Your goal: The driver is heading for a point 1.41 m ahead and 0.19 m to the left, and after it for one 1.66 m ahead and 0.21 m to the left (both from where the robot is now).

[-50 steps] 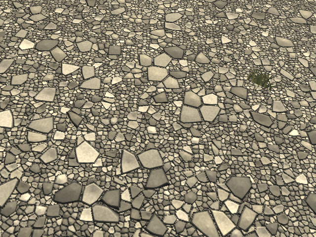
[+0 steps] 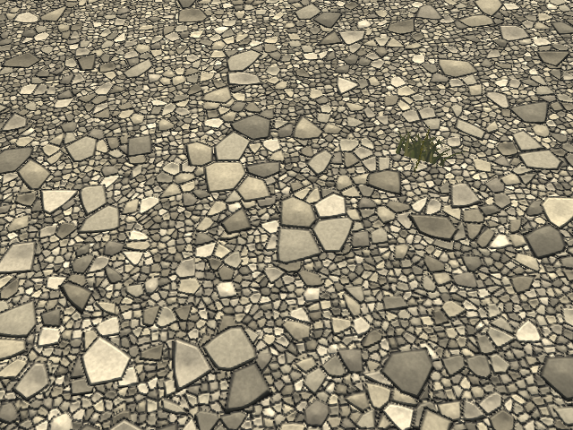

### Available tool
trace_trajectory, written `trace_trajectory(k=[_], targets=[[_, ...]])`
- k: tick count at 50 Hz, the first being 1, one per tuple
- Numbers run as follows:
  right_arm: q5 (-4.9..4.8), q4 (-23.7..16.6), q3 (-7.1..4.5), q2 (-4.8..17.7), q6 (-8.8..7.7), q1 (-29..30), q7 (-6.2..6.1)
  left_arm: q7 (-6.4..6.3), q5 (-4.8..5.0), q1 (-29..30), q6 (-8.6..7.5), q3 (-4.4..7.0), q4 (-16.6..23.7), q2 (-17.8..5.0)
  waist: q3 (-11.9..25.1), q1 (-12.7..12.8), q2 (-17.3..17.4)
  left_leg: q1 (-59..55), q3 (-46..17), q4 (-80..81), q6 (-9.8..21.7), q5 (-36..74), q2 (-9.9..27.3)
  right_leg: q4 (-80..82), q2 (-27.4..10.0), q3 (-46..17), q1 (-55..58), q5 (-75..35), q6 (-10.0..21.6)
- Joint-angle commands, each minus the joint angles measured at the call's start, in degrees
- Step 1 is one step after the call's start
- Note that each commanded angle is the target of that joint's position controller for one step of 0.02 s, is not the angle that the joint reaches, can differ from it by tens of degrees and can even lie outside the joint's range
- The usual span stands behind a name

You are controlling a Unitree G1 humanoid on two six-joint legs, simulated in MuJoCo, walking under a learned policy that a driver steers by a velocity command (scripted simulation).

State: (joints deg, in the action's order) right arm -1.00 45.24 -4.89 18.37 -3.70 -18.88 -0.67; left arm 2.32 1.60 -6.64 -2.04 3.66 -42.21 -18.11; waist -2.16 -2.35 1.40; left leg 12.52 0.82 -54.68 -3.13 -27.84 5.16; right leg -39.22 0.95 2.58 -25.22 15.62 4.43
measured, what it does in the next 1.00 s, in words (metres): walks ahead, turning left: left foot, then right foot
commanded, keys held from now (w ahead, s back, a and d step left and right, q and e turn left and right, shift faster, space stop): w+e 0.12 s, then w+q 0.88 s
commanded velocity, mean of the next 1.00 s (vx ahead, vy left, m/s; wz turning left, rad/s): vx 0.48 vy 0.00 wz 0.19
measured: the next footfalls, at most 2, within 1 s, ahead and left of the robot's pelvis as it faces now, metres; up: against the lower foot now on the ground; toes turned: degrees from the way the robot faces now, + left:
left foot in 0.46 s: +0.46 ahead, +0.07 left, +0.00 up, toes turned -1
right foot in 0.92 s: +0.74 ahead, -0.13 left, +0.00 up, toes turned +18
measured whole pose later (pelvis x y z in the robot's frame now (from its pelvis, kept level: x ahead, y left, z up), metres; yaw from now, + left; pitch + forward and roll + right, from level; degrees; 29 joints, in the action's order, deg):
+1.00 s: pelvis +0.59 -0.05 +0.01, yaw +16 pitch +2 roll +0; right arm -1.9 40.9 -3.6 18.1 -1.8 -20.9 -0.5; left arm 0.6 -0.4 -7.2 -6.2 2.0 -36.9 -16.1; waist -0.5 -2.6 1.7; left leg 17.8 -9.0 -60.9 0.8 -27.9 -3.8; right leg -33.1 1.2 -1.1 -24.7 10.5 0.8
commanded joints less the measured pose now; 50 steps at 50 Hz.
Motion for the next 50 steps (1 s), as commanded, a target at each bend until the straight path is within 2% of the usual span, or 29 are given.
trace_trajectory(k=[1,2,3,4,6,11,15,18,21,22,23,24,25,26,27,28,29,30,32,35,37,40,43,45,46,47,48,49,50], targets=[[-1.53,-9.8,-0.36,7.2,-4.33,8.5,0.44,-0.33,-0.74,-13.4,-2.06,2.42,0.9,-10.1,5.9,8.0,-8.6,38.2,-5.4,-19.2,4.0,3.8,-0.7,27.2,-19.1,-40.4,32.8,18.4,13.7],[0.11,-9.0,-0.53,7.1,-4.55,8.0,0.17,-0.48,-0.87,-9.7,-1.98,1.81,1.7,-8.3,3.4,5.7,-5.0,34.6,-5.6,-14.4,4.2,7.7,1.2,26.4,-16.7,-34.2,26.5,11.4,11.8],[1.14,-8.4,-0.87,7.1,-4.26,7.0,0.11,-0.72,-1.48,-7.0,-1.93,1.29,2.7,-7.1,2.4,3.7,-5.6,30.1,-6.0,-10.3,4.2,10.9,2.3,27.1,-14.1,-29.4,21.3,6.3,10.7],[1.44,-8.2,-0.96,6.8,-3.76,6.5,0.37,-0.98,-1.83,-5.7,-1.85,1.19,3.5,-6.8,2.0,2.7,-6.6,27.4,-5.8,-8.1,3.8,13.1,2.3,28.3,-12.6,-27.1,18.5,3.2,10.6],[1.86,-8.5,-0.78,5.6,-2.91,6.9,0.55,-1.64,-1.46,-6.3,-2.13,1.43,3.6,-7.4,1.5,2.2,-5.4,26.4,-4.5,-3.7,2.2,17.5,1.1,29.4,-11.0,-22.8,16.3,-5.5,11.1],[1.09,-9.6,1.07,1.4,-2.58,14.4,1.55,-2.72,-1.07,-10.4,-2.65,0.98,1.0,-6.7,0.0,5.2,-5.4,23.2,-1.3,15.5,0.7,36.0,-0.5,30.0,-7.6,-10.9,15.5,-17.3,7.2],[-0.15,-11.6,1.76,1.1,-2.92,21.3,3.00,-2.71,-1.05,-14.9,-2.70,0.96,-1.5,-7.5,-3.1,8.2,-4.3,24.5,-0.5,23.0,3.1,39.7,-1.3,31.1,-10.6,-10.1,20.6,-15.0,6.7],[-0.32,-12.9,1.98,1.2,-3.17,23.5,4.35,-2.76,-1.31,-16.8,-1.93,1.16,-2.9,-7.8,-3.7,8.5,-3.5,28.3,-0.1,25.6,5.6,34.0,-2.5,28.0,-13.3,-8.7,29.2,-22.9,6.2],[-0.15,-12.6,1.21,3.1,-2.95,19.3,4.90,-3.39,-1.68,-16.1,-1.12,1.49,-2.7,-9.1,1.6,5.3,-5.9,20.8,2.8,25.1,8.8,25.3,-7.2,18.8,-13.5,-5.7,34.3,-51.9,4.5],[-0.04,-11.4,0.23,5.0,-2.69,14.0,4.63,-3.69,-2.04,-15.6,-0.64,1.55,-2.3,-9.7,5.7,2.4,-7.0,14.3,4.2,24.5,10.2,22.9,-9.4,11.4,-12.7,-4.5,35.2,-63.0,3.8],[-0.01,-9.8,-0.85,7.2,-2.50,5.9,4.12,-3.99,-2.10,-13.7,-0.24,1.42,-1.5,-10.0,10.4,-2.5,-6.6,2.0,3.6,26.7,12.2,26.5,-9.6,0.1,-11.1,-2.3,30.5,-65.3,2.2],[0.41,-8.5,-1.73,10.8,-1.91,-3.5,3.34,-4.39,-3.37,-13.9,-0.60,0.57,0.2,-8.3,17.9,-5.7,-0.9,-17.1,-10.0,24.3,16.1,29.8,0.2,-17.0,-8.9,-1.1,16.7,-47.9,0.5],[-0.06,-7.8,-2.26,13.4,-2.13,-4.9,3.72,-3.11,-3.47,-21.8,-1.83,-1.44,0.8,-1.3,24.4,-0.2,14.0,-37.8,-41.2,28.2,27.6,18.2,13.7,-37.9,3.7,-4.2,-8.7,10.1,-4.5],[-0.73,-7.6,-1.17,7.6,-1.59,-6.1,3.20,-2.17,-1.87,-16.0,-3.64,-0.73,1.3,-6.8,23.9,-4.3,7.6,-38.6,-45.3,34.4,25.5,10.5,12.7,-42.2,2.4,-11.0,-15.5,14.1,-3.9],[-0.27,-8.3,-0.84,6.9,-1.22,-2.5,2.62,-1.48,0.27,-9.3,-4.94,-0.27,4.0,-8.4,14.3,-4.3,4.7,-31.3,-37.3,36.4,22.9,11.4,11.3,-40.7,-0.7,-11.2,-19.6,9.6,-3.4],[0.16,-9.0,-0.76,6.8,-1.01,0.6,2.39,-1.49,-0.21,-6.2,-5.84,-0.73,5.1,-7.5,9.2,-2.6,-2.0,-22.4,-32.4,37.8,21.6,16.7,9.2,-36.3,-2.8,-10.1,-18.6,6.3,-3.0],[0.49,-9.6,-0.52,6.2,-0.98,3.0,2.30,-1.69,-1.42,-5.2,-6.08,-0.48,5.3,-7.1,5.1,-0.4,-4.7,-15.0,-28.7,39.1,21.2,23.5,7.1,-31.6,-4.0,-9.3,-16.6,4.7,-3.6],[1.20,-10.3,-0.25,5.8,-1.05,4.3,2.07,-1.74,-1.99,-6.6,-5.73,-0.30,5.6,-6.9,4.5,1.7,-3.1,-10.2,-26.4,40.5,21.4,27.9,5.8,-29.6,-5.0,-9.3,-13.2,3.8,-4.2],[0.60,-10.4,-0.23,5.5,-0.96,5.7,1.69,-2.02,-2.50,-8.9,-4.64,-0.47,5.4,-5.9,3.7,3.8,-0.5,-4.6,-23.2,42.3,21.9,31.7,4.3,-24.1,-6.1,-8.3,-10.9,3.9,-6.2],[0.11,-9.6,-0.88,7.7,-0.71,5.1,0.74,-2.43,-2.96,-4.7,-3.75,-1.62,7.1,-3.2,1.6,3.0,0.8,4.4,-16.9,43.1,20.3,33.1,1.2,-11.9,-5.5,-5.5,-7.6,-2.9,-9.0],[-0.24,-8.9,-1.20,8.4,-0.17,3.6,0.24,-2.22,-2.83,0.5,-4.00,-2.14,8.1,-2.0,1.4,0.8,1.5,7.8,-14.2,42.0,17.5,29.3,-1.8,-1.7,-3.4,-4.7,-2.8,-13.9,-9.4],[-0.66,-7.4,-1.37,8.8,0.64,-0.3,-0.02,-1.78,-1.61,4.7,-4.50,-1.60,9.1,-3.2,2.6,-1.3,2.8,5.5,-17.2,39.5,15.3,23.1,-1.0,6.0,-1.0,-5.9,1.2,-20.5,-9.3],[-0.73,-7.2,-1.31,8.0,1.11,-0.7,-0.17,-1.60,-1.02,3.8,-4.95,-0.16,9.2,-5.9,3.4,0.2,4.7,0.0,-23.0,33.8,13.3,18.5,1.5,9.6,-1.4,-8.1,3.2,-15.5,-7.3],[-0.36,-7.7,-0.81,6.1,1.33,-0.1,-0.02,-1.84,-1.09,-2.3,-5.29,1.12,7.9,-7.3,5.1,3.9,5.3,0.5,-23.2,27.4,10.9,18.9,-0.2,12.4,-1.9,-7.0,11.9,-11.8,-4.4],[0.16,-8.5,0.42,2.7,1.10,-0.2,0.31,-2.26,-2.01,-9.1,-5.54,2.03,7.5,-9.6,10.9,7.2,1.8,4.4,-19.8,15.0,8.8,15.8,-3.3,12.3,-8.5,-12.7,23.1,-8.4,-1.1],[0.07,-9.7,1.84,-2.0,0.59,-6.7,0.35,-2.57,-3.07,-14.9,-4.96,3.11,6.8,-14.3,18.8,5.8,-12.6,20.0,-11.6,-4.5,4.9,-3.8,-11.1,15.3,-21.8,-33.5,41.6,-1.2,6.1],[-1.48,-10.4,1.56,1.7,0.26,-8.9,0.34,-1.87,-2.06,-17.5,-4.27,3.37,4.9,-13.7,19.8,5.3,-21.1,32.0,-9.9,-16.6,3.9,-7.1,-8.5,21.1,-26.9,-52.1,43.7,16.0,10.3],[-1.69,-9.6,0.28,6.4,0.64,-4.5,0.12,-1.94,-1.78,-14.4,-4.11,2.21,6.2,-8.9,12.2,6.9,-12.3,34.5,-10.9,-21.0,3.4,-1.2,-5.6,22.9,-23.9,-45.4,37.7,21.0,8.0],[-0.87,-10.4,-0.13,7.4,1.04,0.3,0.07,-2.10,-1.92,-11.8,-3.76,1.55,6.3,-6.9,7.1,7.0,-8.0,34.0,-8.8,-20.8,3.1,3.6,-3.9,22.8,-21.2,-35.3,31.0,13.9,5.8]])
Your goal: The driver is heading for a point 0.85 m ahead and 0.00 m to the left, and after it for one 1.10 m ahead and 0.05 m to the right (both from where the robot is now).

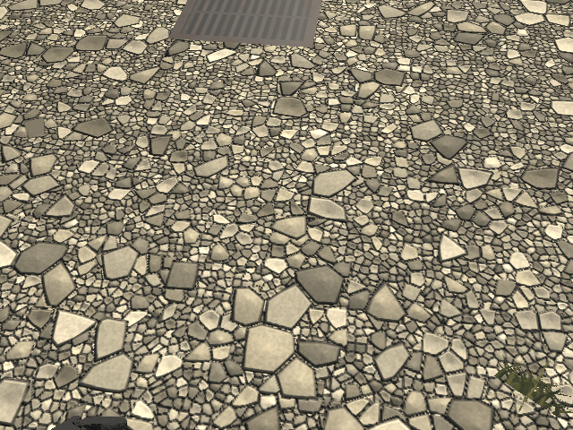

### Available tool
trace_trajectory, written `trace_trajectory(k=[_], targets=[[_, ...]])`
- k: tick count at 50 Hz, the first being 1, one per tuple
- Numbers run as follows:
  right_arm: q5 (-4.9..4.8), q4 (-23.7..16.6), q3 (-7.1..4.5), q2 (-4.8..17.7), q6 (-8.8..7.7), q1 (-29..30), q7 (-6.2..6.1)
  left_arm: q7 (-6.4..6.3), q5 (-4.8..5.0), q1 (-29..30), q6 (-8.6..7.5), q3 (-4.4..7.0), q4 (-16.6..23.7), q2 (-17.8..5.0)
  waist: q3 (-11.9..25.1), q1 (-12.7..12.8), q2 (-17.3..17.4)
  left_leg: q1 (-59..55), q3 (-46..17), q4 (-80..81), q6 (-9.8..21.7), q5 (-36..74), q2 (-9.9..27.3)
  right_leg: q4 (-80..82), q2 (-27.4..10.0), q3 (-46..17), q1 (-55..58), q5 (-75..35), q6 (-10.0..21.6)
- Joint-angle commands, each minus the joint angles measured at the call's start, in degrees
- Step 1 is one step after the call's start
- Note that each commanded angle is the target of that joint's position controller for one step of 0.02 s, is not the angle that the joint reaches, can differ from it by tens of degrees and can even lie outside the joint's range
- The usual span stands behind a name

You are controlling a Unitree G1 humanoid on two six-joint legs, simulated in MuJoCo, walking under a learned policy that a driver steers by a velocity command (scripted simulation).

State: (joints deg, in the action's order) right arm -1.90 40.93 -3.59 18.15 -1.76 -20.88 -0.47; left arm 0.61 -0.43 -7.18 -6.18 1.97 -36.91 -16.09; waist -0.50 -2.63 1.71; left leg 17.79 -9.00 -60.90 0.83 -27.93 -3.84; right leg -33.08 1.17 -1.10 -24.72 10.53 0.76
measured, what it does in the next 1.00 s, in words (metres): walks ahead: left foot, then right foot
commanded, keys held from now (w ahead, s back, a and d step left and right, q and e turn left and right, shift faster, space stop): w+q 0.22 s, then w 0.14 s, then w+e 0.64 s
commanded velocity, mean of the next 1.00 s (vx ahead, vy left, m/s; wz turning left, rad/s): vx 0.50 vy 0.00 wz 0.01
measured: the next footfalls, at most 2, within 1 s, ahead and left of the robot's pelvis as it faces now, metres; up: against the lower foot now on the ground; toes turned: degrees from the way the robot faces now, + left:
left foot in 0.44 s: +0.37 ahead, +0.18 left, +0.00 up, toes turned +14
right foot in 0.98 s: +0.69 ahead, -0.03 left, +0.00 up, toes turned -5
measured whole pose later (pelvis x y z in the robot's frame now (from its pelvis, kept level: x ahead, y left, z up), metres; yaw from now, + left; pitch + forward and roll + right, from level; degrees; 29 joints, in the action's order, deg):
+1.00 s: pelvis +0.54 +0.05 -0.01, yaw -3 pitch +1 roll +2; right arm -0.5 47.8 -4.7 16.6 -2.2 -17.6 -1.1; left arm 2.9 1.5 -5.4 -1.8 3.5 -39.4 -15.9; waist -3.3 -1.7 -0.7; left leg -0.3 13.0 -39.3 -2.4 -29.0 4.6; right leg -37.2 0.5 3.2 -30.2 8.7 5.9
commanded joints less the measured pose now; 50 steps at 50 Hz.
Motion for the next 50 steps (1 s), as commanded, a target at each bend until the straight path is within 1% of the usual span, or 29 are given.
trace_trajectory(k=[1,2,4,6,10,14,17,19,20,21,22,23,24,25,26,27,28,29,31,33,35,38,42,44,46,47,48,49,50], targets=[[0.69,-6.6,-1.51,7.0,-0.71,4.4,-0.08,-0.39,-0.30,-8.9,0.55,2.71,0.8,-7.5,2.5,6.3,-6.6,26.7,1.4,-12.3,-1.0,7.1,6.7,17.4,-18.7,-24.6,24.9,10.8,8.8],[0.65,-6.9,-1.68,6.2,-0.51,5.0,0.20,-0.51,-0.54,-7.6,0.56,2.35,0.4,-6.3,0.7,5.1,-7.7,24.8,1.5,-10.0,-1.1,9.2,8.2,18.7,-16.6,-19.5,21.3,5.3,8.4],[0.20,-6.9,-1.43,4.1,0.10,4.6,0.65,-0.63,-0.35,-7.2,0.06,2.37,-0.5,-5.7,0.1,4.1,-9.2,22.0,2.8,-7.8,-1.2,11.2,9.3,21.1,-15.0,-13.1,18.3,-0.1,8.5],[0.50,-7.6,-1.09,2.7,0.55,6.2,0.76,-0.60,-0.04,-7.8,-0.39,2.88,-1.8,-6.7,-0.6,4.0,-7.7,23.4,3.1,-4.8,-1.6,13.2,9.7,22.8,-15.7,-9.3,18.3,-4.7,9.6],[0.65,-8.6,-0.58,1.6,0.37,10.4,1.38,-0.78,-0.04,-8.2,-0.10,3.58,-3.9,-8.6,-1.3,4.7,-5.7,25.3,3.7,5.9,-2.1,21.8,10.0,23.8,-16.0,-2.1,21.3,-12.1,9.8],[0.67,-10.2,0.50,-0.5,-0.66,17.9,2.67,-0.79,0.64,-11.2,0.58,3.69,-6.5,-9.9,-3.5,7.5,-4.4,21.1,7.2,18.7,-0.7,28.4,8.5,24.5,-15.2,3.5,22.0,-14.1,8.9],[0.43,-11.9,0.66,-0.2,-1.14,22.1,3.48,-0.47,1.70,-13.9,1.42,3.96,-8.7,-11.1,-5.2,8.0,-4.4,20.2,9.0,24.6,1.1,25.4,7.2,23.6,-16.9,4.4,26.2,-17.2,8.8],[0.77,-12.6,0.22,0.9,-1.35,22.5,3.79,-0.46,2.40,-14.6,2.14,4.12,-9.9,-12.1,-4.5,6.4,-5.5,16.7,10.7,27.5,3.1,20.2,5.4,20.0,-17.9,4.5,29.0,-28.9,8.3],[1.12,-12.2,-0.42,2.2,-1.41,20.1,3.69,-0.57,2.69,-14.6,2.49,4.18,-10.5,-12.9,-2.3,4.2,-6.8,11.5,12.0,28.9,4.3,18.1,3.8,15.9,-17.8,4.6,29.7,-39.2,7.9],[1.32,-10.4,-1.58,4.2,-1.47,13.2,3.39,-0.71,2.90,-14.0,2.88,3.98,-11.0,-13.1,1.9,-0.4,-7.0,1.2,13.2,32.0,5.9,20.3,2.1,8.0,-16.4,5.9,28.4,-46.8,6.8],[1.49,-7.6,-3.09,7.2,-1.34,4.2,2.61,-0.91,2.73,-13.8,2.78,3.33,-11.0,-12.1,7.4,-5.0,-6.6,-14.3,11.8,32.5,7.5,24.6,3.0,-2.9,-13.9,7.1,20.9,-43.6,5.0],[2.70,-5.9,-4.45,12.7,-0.89,-5.2,1.35,-0.69,1.14,-14.5,2.08,1.61,-8.8,-7.3,16.7,-7.1,2.1,-36.0,-5.9,30.3,12.4,26.0,17.6,-23.6,-8.8,7.8,2.3,-18.5,2.1],[2.71,-6.4,-3.91,13.7,-1.01,-4.5,1.21,-0.17,1.16,-19.3,0.96,0.23,-8.7,-3.5,25.3,-3.3,11.1,-43.5,-29.6,37.4,18.8,20.5,28.8,-38.4,-0.3,-1.2,-10.7,24.1,0.2],[2.44,-6.3,-2.72,8.7,-1.34,-2.9,1.35,0.04,3.03,-13.6,0.55,2.23,-8.6,-10.0,19.8,-5.7,4.8,-37.8,-24.8,40.0,16.2,18.1,26.9,-42.2,-2.8,-6.5,-15.3,22.6,0.3],[1.99,-5.4,-2.03,7.0,-1.68,0.1,1.42,0.09,3.76,-9.8,0.45,2.52,-6.9,-10.2,10.5,-3.9,5.0,-29.6,-14.7,41.6,13.9,20.8,24.4,-40.4,-5.2,-4.7,-17.7,17.5,0.5],[1.83,-4.8,-1.54,5.0,-2.05,3.5,1.61,-0.29,2.93,-8.5,0.60,2.39,-7.0,-8.8,6.6,-1.7,2.6,-22.6,-9.1,43.5,12.2,22.8,21.5,-37.3,-7.3,-3.7,-16.3,12.9,0.2],[2.00,-4.7,-1.14,3.2,-2.55,6.1,1.87,-0.46,2.16,-9.3,1.25,2.67,-7.4,-8.3,3.8,0.4,3.8,-17.0,-4.6,45.8,11.4,24.7,19.6,-35.1,-8.7,-3.8,-13.8,9.3,-0.3],[2.35,-4.5,-1.02,2.2,-3.15,7.7,1.98,-0.45,2.24,-11.7,2.20,2.65,-8.4,-7.2,3.2,2.2,4.8,-13.1,-1.5,48.3,11.0,24.9,18.5,-34.6,-9.6,-4.2,-10.1,6.3,-0.7],[2.55,-3.3,-1.33,2.0,-4.39,9.0,1.91,-0.58,2.42,-13.1,3.61,2.37,-8.9,-4.7,1.7,3.8,3.7,-9.1,2.7,51.7,11.5,27.9,18.4,-33.9,-9.7,-4.2,-8.8,3.5,-1.6],[3.03,-1.8,-1.70,2.6,-4.95,9.1,1.47,-0.82,2.26,-10.7,4.26,2.43,-7.9,-4.2,-0.8,3.9,2.6,-8.2,6.9,53.4,11.1,30.4,18.2,-30.9,-9.7,-5.2,-11.8,-0.4,-2.4],[3.16,-0.5,-1.92,3.1,-4.97,8.2,0.89,-0.61,1.97,-7.9,4.11,2.32,-6.8,-3.7,-2.0,3.3,2.1,-9.7,10.7,53.8,10.4,31.8,17.5,-24.7,-9.4,-5.6,-14.2,-6.3,-2.6],[2.78,0.5,-2.32,4.7,-4.65,7.5,0.26,0.62,1.65,-2.6,3.58,1.63,-5.2,-2.5,-3.5,1.4,1.1,-10.9,15.6,54.5,9.2,32.2,16.8,-13.5,-8.5,-2.5,-12.7,-14.3,-1.8],[1.59,2.9,-3.15,6.7,-3.37,3.8,-0.20,2.11,1.57,4.2,3.60,1.17,-1.6,-2.3,-5.9,-1.0,-0.1,-18.5,18.1,52.9,8.5,34.1,19.7,-5.8,-7.8,0.5,-15.3,-12.6,0.5],[0.96,3.6,-3.53,7.7,-2.38,3.4,-0.37,2.79,1.53,5.5,3.69,1.41,0.0,-3.0,-5.7,-0.7,0.4,-22.6,19.1,49.7,7.6,40.1,20.8,-4.0,-6.8,2.3,-15.4,-8.1,2.1],[0.64,3.4,-3.99,9.4,-1.46,4.4,-0.75,3.07,1.54,3.1,4.02,2.35,0.6,-4.7,-2.3,1.6,2.3,-24.6,20.7,42.2,6.2,58.7,20.7,-3.9,-3.1,5.8,-9.4,-2.2,4.4],[0.47,3.3,-4.12,10.1,-0.92,5.0,-0.92,2.99,1.67,-1.5,4.25,3.33,0.0,-6.4,0.8,4.5,3.0,-24.3,21.4,34.7,5.4,66.7,20.1,-4.0,-0.6,7.5,-3.0,0.4,5.8],[0.13,3.0,-3.87,9.9,-0.58,6.1,-1.03,2.50,1.84,-9.8,4.39,4.95,-1.9,-9.0,5.2,9.3,2.1,-20.2,22.9,23.1,3.6,67.4,18.0,-0.7,2.1,8.0,9.1,-1.9,7.8],[1.03,2.3,-2.98,8.0,-1.00,5.1,-1.24,1.34,1.96,-18.7,5.00,7.00,-3.9,-13.7,10.4,12.9,-3.0,-7.5,22.9,6.2,0.8,51.9,15.3,1.1,-1.5,-0.9,26.3,-3.5,10.8],[3.16,-0.8,-0.24,-0.9,-2.47,-1.0,-0.34,0.96,2.45,-16.9,4.58,7.82,-3.5,-19.8,14.7,5.2,-18.5,18.7,17.5,-14.5,-3.1,-3.2,2.9,6.7,-16.1,-34.0,44.3,6.6,21.9]])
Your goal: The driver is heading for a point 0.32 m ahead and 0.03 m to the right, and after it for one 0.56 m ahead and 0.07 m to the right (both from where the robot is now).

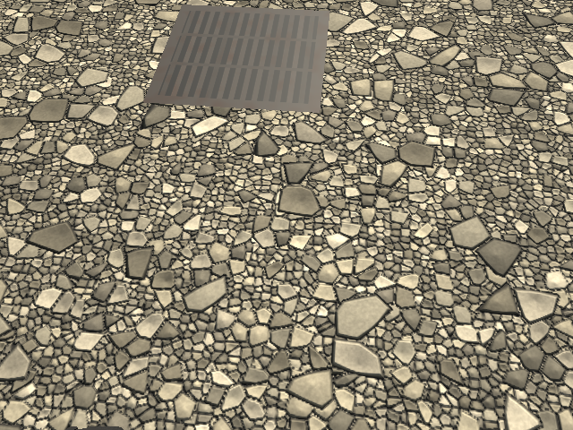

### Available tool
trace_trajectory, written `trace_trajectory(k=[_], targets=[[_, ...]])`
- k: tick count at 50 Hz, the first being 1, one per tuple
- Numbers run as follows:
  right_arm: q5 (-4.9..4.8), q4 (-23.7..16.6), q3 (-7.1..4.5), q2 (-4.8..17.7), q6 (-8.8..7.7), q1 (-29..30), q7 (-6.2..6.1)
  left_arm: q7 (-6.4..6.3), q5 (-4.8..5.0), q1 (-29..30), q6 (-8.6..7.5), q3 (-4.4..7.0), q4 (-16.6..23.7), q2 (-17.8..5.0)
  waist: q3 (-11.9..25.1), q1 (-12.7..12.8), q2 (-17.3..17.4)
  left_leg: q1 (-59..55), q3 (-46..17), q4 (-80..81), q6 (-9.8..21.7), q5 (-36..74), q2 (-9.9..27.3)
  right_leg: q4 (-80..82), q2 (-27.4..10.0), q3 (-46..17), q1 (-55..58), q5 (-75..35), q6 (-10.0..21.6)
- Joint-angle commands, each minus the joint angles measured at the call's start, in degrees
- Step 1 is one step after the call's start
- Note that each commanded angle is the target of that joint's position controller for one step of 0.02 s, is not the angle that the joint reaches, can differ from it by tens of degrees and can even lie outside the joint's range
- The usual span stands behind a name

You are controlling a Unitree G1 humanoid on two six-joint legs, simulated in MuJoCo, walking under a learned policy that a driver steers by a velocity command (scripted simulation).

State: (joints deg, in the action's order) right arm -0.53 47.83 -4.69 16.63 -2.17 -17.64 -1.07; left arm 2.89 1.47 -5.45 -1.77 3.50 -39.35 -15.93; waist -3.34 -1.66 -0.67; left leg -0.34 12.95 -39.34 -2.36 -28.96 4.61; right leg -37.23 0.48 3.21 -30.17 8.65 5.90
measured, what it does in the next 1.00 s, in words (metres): walks ahead, turning right: left foot, then right foot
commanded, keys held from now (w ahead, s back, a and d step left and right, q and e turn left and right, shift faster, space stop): w+e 0.40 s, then w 0.18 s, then no key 0.42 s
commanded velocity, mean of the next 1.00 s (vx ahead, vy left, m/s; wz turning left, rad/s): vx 0.39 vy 0.00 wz -0.35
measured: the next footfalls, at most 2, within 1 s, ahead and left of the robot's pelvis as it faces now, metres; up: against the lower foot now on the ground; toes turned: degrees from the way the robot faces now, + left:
left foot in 0.46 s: +0.46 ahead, +0.08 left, +0.00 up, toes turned -20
right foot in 0.88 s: +0.56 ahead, -0.20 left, +0.00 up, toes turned -19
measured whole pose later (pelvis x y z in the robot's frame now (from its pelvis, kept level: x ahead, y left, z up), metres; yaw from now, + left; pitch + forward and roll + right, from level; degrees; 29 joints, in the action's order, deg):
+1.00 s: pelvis +0.48 -0.07 +0.02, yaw -20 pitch +1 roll +1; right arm -0.1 50.3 -1.6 16.3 -1.6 -14.2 -0.1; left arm 0.4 -1.1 -5.0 -1.6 1.3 -38.9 -12.8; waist -1.6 -2.5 1.3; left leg 16.4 -1.6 -47.2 -2.7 -33.2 0.5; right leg -28.2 1.2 -0.6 -22.9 6.9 1.8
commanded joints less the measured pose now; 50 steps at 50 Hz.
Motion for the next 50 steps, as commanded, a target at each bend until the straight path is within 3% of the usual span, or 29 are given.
trace_trajectory(k=[1,2,3,4,6,8,11,14,19,21,22,23,24,25,26,27,28,30,31,33,36,40,42,44,45,46,47,48,50], targets=[[-0.15,-8.0,0.63,4.7,-4.33,1.4,1.04,-0.94,-0.04,-19.9,-0.87,4.79,1.0,-15.2,24.7,8.4,-8.6,43.0,-18.2,-41.8,1.2,-5.6,-6.8,19.7,-19.2,-51.7,53.4,15.2,18.6],[-2.26,-9.8,-0.11,7.5,-5.51,7.1,1.51,-0.80,-0.57,-18.0,-1.69,3.88,0.6,-12.0,16.7,9.2,-5.6,47.4,-18.9,-40.6,2.8,-0.3,-4.0,21.3,-18.1,-44.1,48.5,11.7,15.4],[-1.69,-10.1,0.20,7.0,-6.18,8.3,1.22,-0.87,-0.34,-14.6,-2.10,3.44,0.9,-10.7,11.5,6.7,-1.1,46.0,-18.6,-35.7,3.6,4.8,-1.4,21.0,-15.7,-37.3,40.4,6.3,13.4],[-0.04,-9.4,-0.10,7.2,-6.28,8.4,0.79,-1.03,-0.35,-10.7,-2.14,2.86,1.6,-8.7,8.1,4.3,0.6,42.5,-18.4,-30.6,3.3,7.6,0.3,21.1,-13.5,-31.7,32.7,-0.6,12.0],[0.86,-9.1,-0.62,7.6,-5.06,6.4,0.84,-1.55,-1.34,-7.8,-2.24,2.26,3.3,-7.3,7.0,1.3,-1.1,36.2,-18.8,-26.1,2.3,10.6,1.7,23.2,-11.1,-27.1,24.9,-8.9,11.7],[1.36,-9.1,-0.28,6.0,-3.91,6.3,0.82,-2.16,-0.93,-8.3,-2.41,2.49,3.1,-8.3,5.8,0.7,-0.6,35.1,-17.3,-21.1,0.5,12.4,1.4,24.2,-10.0,-23.2,20.6,-14.4,11.8],[1.55,-10.8,0.63,3.9,-3.32,12.4,0.77,-3.31,-0.54,-10.5,-2.13,2.98,2.2,-10.0,3.5,2.5,-1.4,35.0,-16.0,-8.8,-1.7,22.7,-0.3,24.5,-6.8,-18.6,16.8,-14.3,9.7],[0.96,-12.0,1.24,2.8,-3.74,18.4,1.41,-3.82,-0.27,-12.7,-1.46,3.06,1.4,-10.2,3.0,5.1,-3.5,30.4,-15.5,3.5,-2.1,32.8,-3.2,23.4,-4.7,-17.5,15.1,-7.9,7.0],[0.06,-13.2,0.32,5.7,-4.95,21.3,2.52,-4.14,0.11,-15.7,-0.60,3.13,0.1,-9.6,3.1,5.6,-5.0,28.1,-18.0,11.2,-0.1,30.3,-4.7,17.3,-7.7,-25.3,21.8,-3.1,5.6],[-0.06,-12.2,-0.37,6.9,-5.54,17.3,2.60,-4.25,-0.20,-14.5,-0.27,3.19,0.3,-9.4,3.9,3.2,-6.9,24.1,-17.2,12.5,1.9,26.3,-4.6,13.7,-8.6,-27.1,23.7,-6.0,4.6],[0.36,-10.7,-1.02,7.7,-5.85,12.2,2.39,-4.16,-0.40,-14.1,-0.25,2.70,0.4,-7.9,6.2,0.7,-6.8,17.0,-15.9,14.7,3.5,27.1,-4.8,9.3,-6.7,-25.7,23.4,-10.4,3.3],[1.43,-9.7,-1.73,9.7,-6.17,5.3,2.09,-3.87,-0.91,-14.2,-0.45,1.55,0.9,-5.0,12.7,-2.4,-4.4,4.6,-20.5,13.2,6.8,26.1,0.9,-2.1,-3.8,-22.4,19.7,-9.5,1.4],[2.39,-8.7,-2.80,14.3,-5.90,-1.8,1.87,-3.88,-0.64,-21.4,-0.86,0.41,1.4,-1.4,21.3,-1.3,8.0,-15.8,-40.5,13.8,14.9,20.0,13.0,-21.1,3.7,-15.7,3.5,7.2,-2.9],[0.73,-5.8,-3.04,13.5,-5.18,-5.6,2.63,-3.94,0.75,-24.6,-1.25,0.19,1.1,-3.2,22.3,-1.3,19.6,-20.4,-60.5,21.6,19.9,2.6,19.1,-33.1,4.7,-13.4,-10.1,25.1,-4.6],[-0.27,-6.8,-1.71,8.7,-4.98,-2.5,2.62,-3.92,1.05,-19.4,-1.33,1.31,0.9,-8.3,13.6,-2.8,11.3,-13.9,-56.5,23.9,17.6,-5.8,17.0,-37.2,1.6,-15.1,-14.6,21.2,-4.6],[0.12,-7.3,-0.97,6.6,-4.44,0.8,2.41,-3.90,0.38,-13.3,-1.28,1.53,2.1,-9.3,7.9,-2.9,6.7,-6.7,-47.7,24.0,15.4,-1.9,14.5,-37.2,-0.5,-12.8,-14.7,16.7,-4.6],[0.71,-7.2,-0.41,5.6,-4.13,2.9,2.38,-3.78,-0.54,-9.8,-1.46,1.43,3.1,-8.5,3.9,-2.0,4.3,0.1,-41.6,25.3,14.8,4.9,12.0,-34.4,-1.9,-11.7,-13.6,13.9,-4.5],[1.43,-6.8,0.43,4.0,-4.21,5.1,2.17,-3.34,-0.89,-9.4,-1.63,1.33,3.3,-6.5,1.9,0.6,5.8,7.2,-33.8,27.1,14.0,18.7,8.5,-28.3,-4.5,-10.6,-8.5,10.4,-4.6],[1.25,-6.4,0.55,3.8,-4.37,5.4,2.17,-3.28,-0.94,-10.3,-1.53,1.08,3.0,-5.3,2.4,1.5,6.4,8.4,-30.7,27.0,14.3,29.2,7.9,-25.8,-4.6,-9.4,-6.5,10.8,-5.2],[1.04,-5.1,0.25,5.5,-4.54,5.2,2.07,-3.43,-1.58,-9.8,-1.39,0.38,3.3,-3.3,3.5,2.2,5.9,9.6,-24.7,26.0,15.4,49.7,7.7,-19.1,-4.3,-7.2,-4.3,10.3,-6.8],[0.43,-3.7,-0.24,8.0,-3.46,5.2,1.49,-3.13,-1.74,-7.0,-1.47,-0.63,3.4,-1.5,6.4,1.3,6.1,10.9,-17.9,25.4,14.2,57.2,5.6,-7.1,-3.4,-4.8,2.4,-0.5,-7.6],[-0.21,-1.2,0.02,8.4,-2.03,2.0,1.13,-2.44,-1.44,-1.6,-1.36,-0.26,4.4,-2.9,7.1,-0.7,6.3,7.7,-17.2,23.0,12.5,52.0,5.8,2.8,-1.5,-5.0,6.5,-8.2,-6.7],[-0.64,-0.6,0.07,8.7,-1.52,2.6,1.02,-2.19,-1.81,-1.4,-1.49,0.22,4.6,-3.9,7.0,0.4,6.3,6.8,-18.2,19.7,11.3,48.9,6.4,7.1,-1.0,-5.1,9.2,-8.1,-5.1],[-0.57,0.1,0.67,7.2,-1.45,1.9,1.00,-2.61,-2.53,-5.2,-1.63,1.15,3.1,-6.0,8.4,2.4,4.1,8.4,-17.5,13.0,8.2,44.9,3.3,14.4,-1.1,-5.2,18.8,-17.7,-2.6],[1.03,-0.6,1.55,5.1,-1.99,0.7,1.05,-3.22,-3.25,-8.4,-1.56,1.87,3.2,-9.6,13.1,2.8,-0.8,13.2,-15.1,5.1,5.3,34.7,0.1,11.2,-8.8,-11.9,28.7,-40.5,0.4],[1.59,0.6,3.16,0.8,-2.20,-6.9,1.30,-3.61,-3.97,-8.6,-0.83,1.18,3.2,-8.8,19.7,0.2,-10.4,22.4,-13.7,-5.3,1.8,9.3,-3.6,8.2,-19.7,-22.5,39.9,-52.5,9.8],[1.08,1.0,2.90,3.2,-1.23,-4.9,1.26,-3.26,-3.15,-10.0,-0.13,0.03,2.5,-3.9,21.3,2.8,-11.3,24.2,-16.3,-11.7,-0.3,-9.1,-3.4,10.7,-21.2,-26.8,37.9,-46.9,12.6],[0.30,0.3,2.19,5.6,-0.24,-2.6,1.24,-2.73,-2.40,-8.4,0.10,-0.54,1.8,-3.0,17.5,2.5,-9.1,26.9,-17.2,-14.1,-0.9,-11.6,-2.3,12.9,-19.3,-25.9,34.1,-35.0,11.2],[0.44,0.3,1.66,5.8,2.04,0.7,0.12,-2.38,-2.28,-2.9,0.34,-0.10,1.8,-5.0,10.8,1.3,-5.3,27.3,-16.8,-13.3,-1.9,-6.5,-0.9,17.2,-16.4,-22.9,24.3,-18.5,7.8]])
